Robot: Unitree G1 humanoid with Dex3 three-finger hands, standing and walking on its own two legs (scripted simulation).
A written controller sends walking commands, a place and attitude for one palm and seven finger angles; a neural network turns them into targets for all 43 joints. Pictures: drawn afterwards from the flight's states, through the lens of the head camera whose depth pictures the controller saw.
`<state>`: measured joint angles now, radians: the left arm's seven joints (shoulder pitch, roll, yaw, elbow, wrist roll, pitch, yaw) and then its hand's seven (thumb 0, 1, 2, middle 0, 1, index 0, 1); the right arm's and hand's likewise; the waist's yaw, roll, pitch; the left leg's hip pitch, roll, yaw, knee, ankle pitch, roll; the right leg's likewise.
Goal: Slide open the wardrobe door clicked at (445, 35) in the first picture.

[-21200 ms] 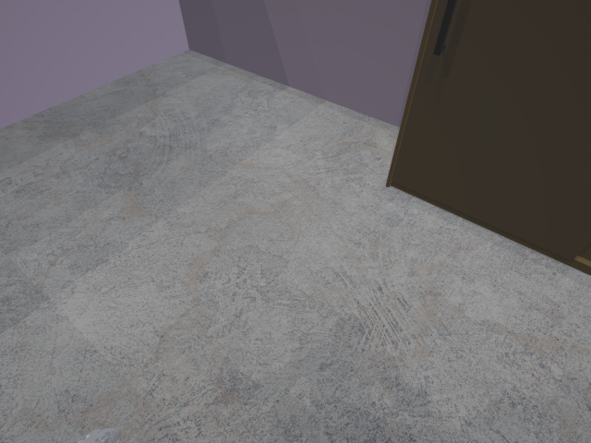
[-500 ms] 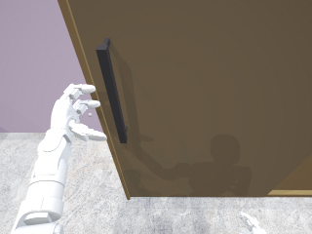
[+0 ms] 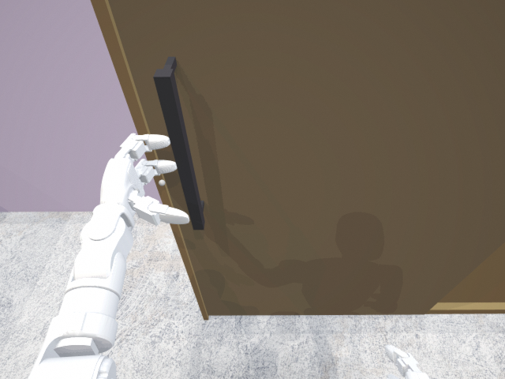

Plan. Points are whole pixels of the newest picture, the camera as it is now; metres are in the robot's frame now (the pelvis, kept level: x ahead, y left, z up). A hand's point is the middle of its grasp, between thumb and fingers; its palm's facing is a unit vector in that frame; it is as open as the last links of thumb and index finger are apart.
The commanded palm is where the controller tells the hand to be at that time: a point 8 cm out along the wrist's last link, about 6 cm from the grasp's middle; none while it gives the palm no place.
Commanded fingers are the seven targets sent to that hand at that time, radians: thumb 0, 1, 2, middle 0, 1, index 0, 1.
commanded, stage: feel for the door with the fingertips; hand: left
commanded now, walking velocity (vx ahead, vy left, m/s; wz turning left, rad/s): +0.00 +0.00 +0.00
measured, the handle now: (187, 158) +0.45 +0.13 +0.12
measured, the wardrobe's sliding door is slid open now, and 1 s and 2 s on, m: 0.00 0.00 0.00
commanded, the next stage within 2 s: slide the fingers in behind the handle in 0.68 s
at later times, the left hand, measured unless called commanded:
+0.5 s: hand (160, 175) +0.40 +0.17 +0.13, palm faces +0.05 -1.00 +0.00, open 14.0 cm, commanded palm +0.37 +0.22 +0.13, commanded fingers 0.00 -0.50 0.30 -0.30 -1.20 -0.30 -1.20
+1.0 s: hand (161, 173) +0.40 +0.17 +0.13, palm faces +0.03 -1.00 +0.01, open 13.8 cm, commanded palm +0.37 +0.22 +0.13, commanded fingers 0.00 -0.50 0.30 -0.30 -1.20 -0.30 -1.20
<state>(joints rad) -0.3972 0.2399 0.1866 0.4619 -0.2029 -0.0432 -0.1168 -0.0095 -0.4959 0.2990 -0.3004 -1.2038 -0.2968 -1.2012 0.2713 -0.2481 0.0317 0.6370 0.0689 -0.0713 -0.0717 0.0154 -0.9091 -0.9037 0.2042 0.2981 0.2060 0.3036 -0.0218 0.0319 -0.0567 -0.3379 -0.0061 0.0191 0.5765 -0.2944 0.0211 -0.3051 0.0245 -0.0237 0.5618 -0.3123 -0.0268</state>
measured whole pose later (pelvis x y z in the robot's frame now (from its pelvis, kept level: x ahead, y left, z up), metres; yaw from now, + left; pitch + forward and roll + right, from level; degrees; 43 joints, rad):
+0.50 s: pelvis +0.00 +0.00 +0.00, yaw +0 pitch +4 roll +0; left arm -0.45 0.25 0.20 0.52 -0.19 -0.04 -0.11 -0.01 -0.50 0.30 -0.30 -1.20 -0.30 -1.20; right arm 0.27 -0.25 0.03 0.64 0.07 -0.04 -0.07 0.01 -0.91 -0.90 0.20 0.30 0.21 0.30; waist -0.02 0.03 -0.06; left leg -0.34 0.00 0.02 0.58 -0.30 0.02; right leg -0.30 0.03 -0.03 0.56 -0.32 -0.03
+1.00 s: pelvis +0.00 +0.00 +0.00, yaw +0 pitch +4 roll -1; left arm -0.50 0.26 0.20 0.60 -0.19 -0.09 -0.11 -0.01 -0.50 0.30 -0.33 -1.22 -0.32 -1.22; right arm 0.30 -0.25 0.03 0.65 0.07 -0.04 -0.06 0.01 -0.91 -0.90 0.20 0.30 0.21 0.30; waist -0.03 0.03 -0.07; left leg -0.37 0.00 0.02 0.60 -0.30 0.02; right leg -0.33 0.03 -0.02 0.57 -0.31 -0.02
